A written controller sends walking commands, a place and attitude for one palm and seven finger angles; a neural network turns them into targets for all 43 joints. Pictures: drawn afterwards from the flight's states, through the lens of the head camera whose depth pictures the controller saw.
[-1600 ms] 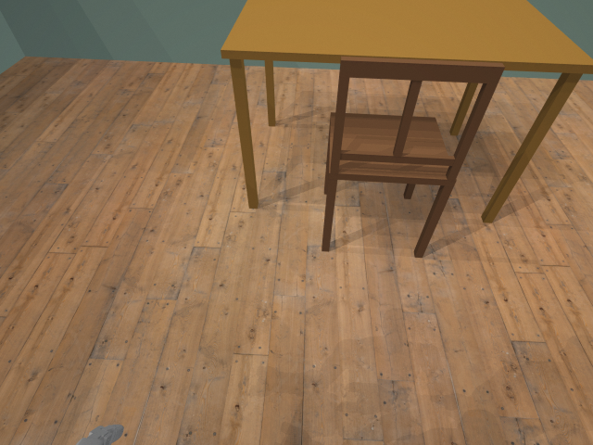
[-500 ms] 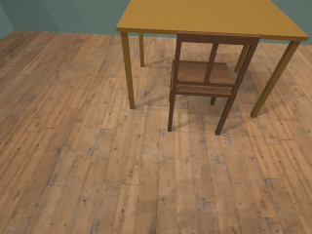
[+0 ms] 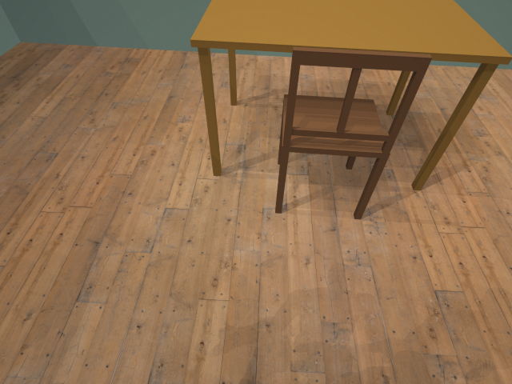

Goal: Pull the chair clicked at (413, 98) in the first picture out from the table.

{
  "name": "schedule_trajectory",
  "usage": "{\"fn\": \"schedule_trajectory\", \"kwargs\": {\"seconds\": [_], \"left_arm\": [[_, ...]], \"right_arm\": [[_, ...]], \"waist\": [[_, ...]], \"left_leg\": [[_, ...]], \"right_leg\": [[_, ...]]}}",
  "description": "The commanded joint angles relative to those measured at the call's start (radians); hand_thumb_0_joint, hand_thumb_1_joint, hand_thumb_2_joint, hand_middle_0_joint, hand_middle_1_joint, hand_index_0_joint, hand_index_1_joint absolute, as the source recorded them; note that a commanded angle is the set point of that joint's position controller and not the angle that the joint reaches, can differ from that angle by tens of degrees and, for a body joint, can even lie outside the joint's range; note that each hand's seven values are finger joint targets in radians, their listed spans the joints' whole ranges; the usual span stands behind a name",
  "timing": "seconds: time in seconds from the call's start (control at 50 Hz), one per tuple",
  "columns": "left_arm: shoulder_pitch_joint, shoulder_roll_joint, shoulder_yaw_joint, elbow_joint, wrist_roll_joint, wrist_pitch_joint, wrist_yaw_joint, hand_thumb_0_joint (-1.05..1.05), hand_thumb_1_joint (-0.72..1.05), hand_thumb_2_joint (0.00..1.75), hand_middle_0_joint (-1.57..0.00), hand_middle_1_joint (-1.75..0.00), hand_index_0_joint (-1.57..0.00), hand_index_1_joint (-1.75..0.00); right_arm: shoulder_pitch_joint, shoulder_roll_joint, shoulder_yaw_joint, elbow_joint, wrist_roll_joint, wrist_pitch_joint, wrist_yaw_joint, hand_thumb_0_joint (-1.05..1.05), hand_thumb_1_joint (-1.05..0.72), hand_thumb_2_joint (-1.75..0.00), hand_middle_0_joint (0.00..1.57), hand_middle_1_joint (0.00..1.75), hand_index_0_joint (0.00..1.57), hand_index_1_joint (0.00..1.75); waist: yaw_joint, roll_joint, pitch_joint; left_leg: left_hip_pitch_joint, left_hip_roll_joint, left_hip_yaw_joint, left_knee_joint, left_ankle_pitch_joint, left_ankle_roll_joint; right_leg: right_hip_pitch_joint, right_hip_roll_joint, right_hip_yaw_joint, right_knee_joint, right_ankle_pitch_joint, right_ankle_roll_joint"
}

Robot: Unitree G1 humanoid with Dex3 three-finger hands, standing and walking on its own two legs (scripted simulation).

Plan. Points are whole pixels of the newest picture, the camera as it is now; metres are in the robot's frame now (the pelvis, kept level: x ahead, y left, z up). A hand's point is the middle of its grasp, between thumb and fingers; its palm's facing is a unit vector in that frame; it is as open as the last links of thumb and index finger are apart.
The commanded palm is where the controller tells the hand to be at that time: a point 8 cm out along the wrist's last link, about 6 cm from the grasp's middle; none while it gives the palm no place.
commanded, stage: walk to a spot facing it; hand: left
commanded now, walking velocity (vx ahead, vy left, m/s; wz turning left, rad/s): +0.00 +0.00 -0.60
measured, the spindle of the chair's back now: (348, 101) +1.04 -0.26 -0.12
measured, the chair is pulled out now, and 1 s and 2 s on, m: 0.00 0.00 0.00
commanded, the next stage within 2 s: none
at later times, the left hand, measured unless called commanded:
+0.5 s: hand out of the picture +0.05 +0.16 -0.17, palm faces -0.18 -0.95 -0.27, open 7.3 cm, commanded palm none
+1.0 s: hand (147, 383) +0.16 +0.21 -0.18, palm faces -0.44 -0.87 -0.22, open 7.4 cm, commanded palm none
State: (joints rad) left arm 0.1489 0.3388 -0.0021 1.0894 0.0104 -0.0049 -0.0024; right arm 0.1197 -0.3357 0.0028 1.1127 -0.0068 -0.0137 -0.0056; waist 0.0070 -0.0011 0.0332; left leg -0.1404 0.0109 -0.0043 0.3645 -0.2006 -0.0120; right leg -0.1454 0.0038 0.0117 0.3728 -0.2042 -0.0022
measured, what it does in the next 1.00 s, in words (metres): steps on the spot, turning right: left foot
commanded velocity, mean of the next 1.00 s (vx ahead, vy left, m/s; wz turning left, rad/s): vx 0.03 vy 0.00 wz -0.60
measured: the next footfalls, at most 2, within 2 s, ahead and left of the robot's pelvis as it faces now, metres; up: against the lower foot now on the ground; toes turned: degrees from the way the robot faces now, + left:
left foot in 0.90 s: +0.07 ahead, +0.12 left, +0.00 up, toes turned -30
right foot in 1.50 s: +0.03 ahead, -0.22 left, +0.00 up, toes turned -59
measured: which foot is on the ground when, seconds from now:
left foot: down 0.00-0.36, up 0.38-0.88, down 0.90-1.00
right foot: down 0.00-0.90, up 0.92-1.00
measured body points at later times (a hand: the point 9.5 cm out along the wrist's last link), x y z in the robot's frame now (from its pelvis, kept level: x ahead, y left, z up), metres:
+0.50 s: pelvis -0.02 -0.03 -0.01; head +0.02 -0.06 +0.43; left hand +0.06 +0.21 -0.15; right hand +0.01 -0.29 -0.17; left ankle -0.02 +0.13 -0.67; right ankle -0.02 -0.10 -0.75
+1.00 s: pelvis -0.01 +0.05 -0.01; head +0.03 +0.07 +0.44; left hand +0.18 +0.26 -0.17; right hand -0.03 -0.23 -0.12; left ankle +0.03 +0.14 -0.75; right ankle -0.06 -0.08 -0.68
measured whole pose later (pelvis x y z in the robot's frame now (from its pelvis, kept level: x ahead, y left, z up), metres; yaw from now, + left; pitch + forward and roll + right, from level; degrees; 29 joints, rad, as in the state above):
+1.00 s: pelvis -0.01 +0.05 -0.01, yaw -32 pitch +1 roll -2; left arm 0.24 0.30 0.10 0.91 0.03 0.07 -0.02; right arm 0.16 -0.19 -0.02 0.88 -0.01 0.01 -0.03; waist 0.03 -0.07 0.03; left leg -0.22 0.01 0.03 0.50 -0.29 0.03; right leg -0.51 0.11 0.11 0.98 -0.39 0.05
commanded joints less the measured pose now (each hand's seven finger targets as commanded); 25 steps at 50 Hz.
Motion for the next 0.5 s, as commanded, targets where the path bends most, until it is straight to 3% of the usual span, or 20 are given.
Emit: {"fn": "schedule_trajectory", "kwargs": {"seconds": [0.0, 0.02, 0.1, 0.18, 0.2, 0.22, 0.24, 0.26, 0.28, 0.3, 0.32, 0.34, 0.36, 0.38, 0.4, 0.42, 0.44, 0.48], "left_arm": [[-0.010, 0.143, 0.037, -0.075, 0.001, 0.000, 0.015, 0.00, 0.90, 0.90, -0.20, -0.30, -0.20, -0.30], [0.011, 0.108, 0.033, -0.077, 0.001, 0.012, 0.017, 0.00, 0.90, 0.90, -0.20, -0.30, -0.20, -0.30], [0.035, 0.108, 0.048, -0.125, 0.007, 0.035, 0.011, 0.00, 0.90, 0.90, -0.20, -0.30, -0.20, -0.30], [0.054, 0.084, 0.059, -0.172, 0.009, 0.043, 0.001, 0.00, 0.90, 0.90, -0.20, -0.30, -0.20, -0.30], [0.067, 0.067, 0.062, -0.179, 0.008, 0.045, -0.002, 0.00, 0.90, 0.90, -0.20, -0.30, -0.20, -0.30], [0.071, 0.053, 0.065, -0.189, 0.009, 0.049, -0.005, 0.00, 0.90, 0.90, -0.20, -0.30, -0.20, -0.30], [0.079, 0.037, 0.069, -0.197, 0.010, 0.051, -0.007, 0.00, 0.90, 0.90, -0.20, -0.30, -0.20, -0.30], [0.099, 0.029, 0.073, -0.202, 0.008, 0.052, -0.009, 0.00, 0.90, 0.90, -0.20, -0.30, -0.20, -0.30], [0.129, 0.029, 0.077, -0.205, 0.008, 0.050, -0.011, 0.00, 0.90, 0.90, -0.20, -0.30, -0.20, -0.30], [0.166, 0.020, 0.082, -0.196, 0.010, 0.045, -0.013, 0.00, 0.90, 0.90, -0.20, -0.30, -0.20, -0.30], [0.224, 0.046, 0.091, -0.183, 0.015, 0.032, -0.012, 0.00, 0.90, 0.90, -0.20, -0.30, -0.20, -0.30], [0.250, 0.166, 0.114, -0.187, 0.030, 0.012, 0.006, 0.00, 0.90, 0.90, -0.20, -0.30, -0.20, -0.30], [0.266, 0.179, 0.111, -0.190, 0.014, 0.018, 0.019, 0.00, 0.90, 0.90, -0.20, -0.30, -0.20, -0.30], [0.234, 0.153, 0.111, -0.200, 0.010, 0.020, 0.026, 0.00, 0.90, 0.90, -0.20, -0.30, -0.20, -0.30], [0.188, 0.123, 0.112, -0.213, 0.010, 0.019, 0.026, 0.00, 0.90, 0.90, -0.20, -0.30, -0.20, -0.30], [0.144, 0.098, 0.106, -0.224, 0.008, 0.017, 0.024, 0.00, 0.90, 0.90, -0.20, -0.30, -0.20, -0.30], [0.138, 0.080, 0.100, -0.232, 0.004, 0.013, 0.022, 0.00, 0.90, 0.90, -0.20, -0.30, -0.20, -0.30], [0.146, 0.070, 0.102, -0.228, 0.004, 0.008, 0.022, 0.00, 0.90, 0.90, -0.20, -0.30, -0.20, -0.30]], "right_arm": [[0.008, -0.133, -0.036, -0.069, -0.003, -0.014, -0.017, 0.00, -0.90, -0.90, 0.20, 0.30, 0.20, 0.30], [0.031, -0.093, -0.031, -0.072, -0.003, -0.004, -0.019, 0.00, -0.90, -0.90, 0.20, 0.30, 0.20, 0.30], [0.048, -0.105, -0.053, -0.123, -0.005, 0.015, -0.026, 0.00, -0.90, -0.90, 0.20, 0.30, 0.20, 0.30], [0.037, -0.125, -0.077, -0.173, -0.006, 0.019, -0.028, 0.00, -0.90, -0.90, 0.20, 0.30, 0.20, 0.30], [0.028, -0.130, -0.084, -0.184, -0.007, 0.017, -0.028, 0.00, -0.90, -0.90, 0.20, 0.30, 0.20, 0.30], [0.023, -0.130, -0.088, -0.192, -0.007, 0.014, -0.027, 0.00, -0.90, -0.90, 0.20, 0.30, 0.20, 0.30], [0.010, -0.126, -0.091, -0.202, -0.009, 0.011, -0.026, 0.00, -0.90, -0.90, 0.20, 0.30, 0.20, 0.30], [-0.009, -0.120, -0.094, -0.216, -0.011, 0.010, -0.025, 0.00, -0.90, -0.90, 0.20, 0.30, 0.20, 0.30], [-0.031, -0.119, -0.097, -0.229, -0.011, 0.011, -0.026, 0.00, -0.90, -0.90, 0.20, 0.30, 0.20, 0.30], [-0.045, -0.111, -0.099, -0.232, -0.014, 0.014, -0.027, 0.00, -0.90, -0.90, 0.20, 0.30, 0.20, 0.30], [-0.044, -0.094, -0.098, -0.237, -0.011, 0.023, -0.023, 0.00, -0.90, -0.90, 0.20, 0.30, 0.20, 0.30], [-0.005, 0.001, -0.084, -0.264, -0.004, 0.031, -0.018, 0.00, -0.90, -0.90, 0.20, 0.30, 0.20, 0.30], [-0.042, -0.002, -0.079, -0.287, -0.002, 0.036, -0.021, 0.00, -0.90, -0.90, 0.20, 0.30, 0.20, 0.30], [-0.027, -0.013, -0.084, -0.279, -0.001, 0.041, -0.022, 0.00, -0.90, -0.90, 0.20, 0.30, 0.20, 0.30], [-0.038, -0.010, -0.086, -0.265, -0.002, 0.038, -0.021, 0.00, -0.90, -0.90, 0.20, 0.30, 0.20, 0.30], [-0.026, -0.016, -0.088, -0.254, -0.003, 0.034, -0.019, 0.00, -0.90, -0.90, 0.20, 0.30, 0.20, 0.30], [-0.023, -0.012, -0.088, -0.247, -0.006, 0.033, -0.017, 0.00, -0.90, -0.90, 0.20, 0.30, 0.20, 0.30], [0.001, 0.006, -0.086, -0.236, -0.007, 0.033, -0.016, 0.00, -0.90, -0.90, 0.20, 0.30, 0.20, 0.30]], "waist": [[-0.011, 0.003, -0.069], [-0.012, -0.013, -0.063], [-0.014, -0.008, -0.034], [-0.008, 0.080, -0.042], [-0.001, 0.131, -0.048], [0.002, 0.179, -0.042], [0.009, 0.205, -0.038], [0.020, 0.208, -0.046], [0.037, 0.182, -0.055], [0.059, 0.149, -0.054], [0.087, 0.031, -0.068], [0.081, -0.367, -0.056], [0.084, -0.318, -0.049], [0.056, -0.245, -0.039], [0.047, -0.211, -0.028], [0.025, -0.156, -0.027], [0.023, -0.112, -0.043], [0.014, -0.083, -0.095]], "left_leg": [[0.039, 0.120, -0.044, 0.009, 0.172, 0.022], [0.030, 0.121, -0.026, 0.024, 0.152, 0.014], [0.004, 0.144, -0.014, 0.062, 0.076, 0.022], [-0.016, 0.222, -0.055, 0.040, 0.038, 0.065], [-0.022, 0.264, -0.073, 0.022, 0.070, 0.090], [-0.040, 0.317, -0.093, -0.002, 0.134, 0.129], [-0.047, 0.350, -0.090, -0.006, 0.199, 0.160], [-0.056, 0.360, -0.065, 0.016, 0.240, 0.169], [-0.074, 0.359, -0.031, 0.069, 0.254, 0.155], [-0.103, 0.324, 0.022, 0.163, 0.241, 0.115], [-0.162, 0.240, 0.103, 0.363, 0.138, 0.040], [-0.412, 0.060, 0.164, 0.649, -0.316, -0.045], [-0.438, 0.016, 0.018, 0.766, -0.416, -0.042], [-0.433, 0.045, -0.027, 0.802, -0.353, -0.035], [-0.447, 0.056, -0.041, 0.818, -0.296, -0.034], [-0.446, 0.065, -0.044, 0.823, -0.227, -0.040], [-0.430, 0.067, -0.039, 0.811, -0.188, -0.046], [-0.417, 0.058, -0.028, 0.771, -0.152, -0.056]], "right_leg": [[-0.038, -0.115, 0.124, 0.002, 0.237, -0.028], [-0.055, -0.110, 0.129, 0.018, 0.237, -0.021], [-0.150, -0.083, 0.150, 0.091, 0.205, -0.023], [-0.219, -0.022, 0.110, 0.246, 0.132, -0.009], [-0.233, -0.002, 0.077, 0.332, 0.061, -0.001], [-0.239, 0.011, 0.034, 0.433, -0.134, 0.011], [-0.248, -0.001, 0.004, 0.498, -0.250, 0.020], [-0.234, -0.023, 0.008, 0.507, -0.281, 0.019], [-0.196, -0.042, 0.011, 0.463, -0.266, 0.012], [-0.131, -0.041, -0.004, 0.351, -0.192, 0.009], [-0.041, -0.060, 0.042, 0.154, 0.019, -0.002], [0.031, -0.297, 0.466, -0.038, 0.300, -0.061], [-0.024, -0.366, 0.583, -0.085, 0.432, -0.134], [-0.033, -0.341, 0.516, -0.085, 0.344, -0.158], [-0.052, -0.293, 0.502, -0.075, 0.261, -0.155], [-0.043, -0.254, 0.450, -0.055, 0.247, -0.163], [-0.037, -0.230, 0.408, -0.041, 0.278, -0.164], [0.014, -0.198, 0.360, -0.017, 0.327, -0.156]]}}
